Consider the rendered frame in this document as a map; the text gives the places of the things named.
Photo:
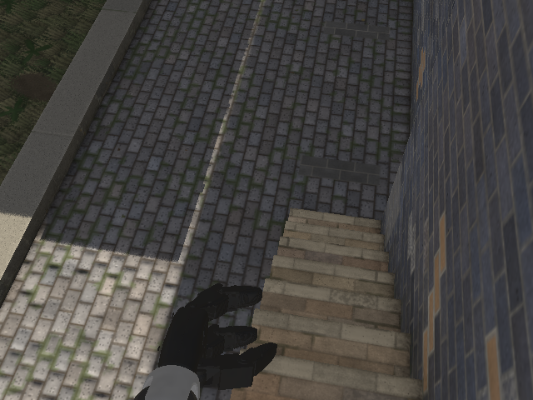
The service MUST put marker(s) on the robot left forearm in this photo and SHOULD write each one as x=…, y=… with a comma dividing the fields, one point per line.
x=170, y=382

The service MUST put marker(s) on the robot left hand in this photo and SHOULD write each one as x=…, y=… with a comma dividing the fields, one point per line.
x=191, y=344

